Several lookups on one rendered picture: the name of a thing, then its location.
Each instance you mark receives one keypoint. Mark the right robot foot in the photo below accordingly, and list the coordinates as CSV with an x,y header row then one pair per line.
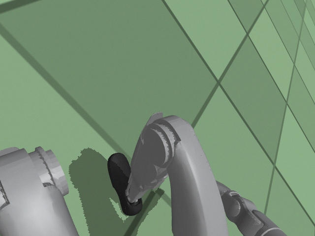
x,y
119,172

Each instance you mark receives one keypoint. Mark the right robot arm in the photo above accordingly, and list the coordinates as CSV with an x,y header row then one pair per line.
x,y
247,218

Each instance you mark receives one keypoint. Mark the right robot hand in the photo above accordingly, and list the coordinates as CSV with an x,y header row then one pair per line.
x,y
222,188

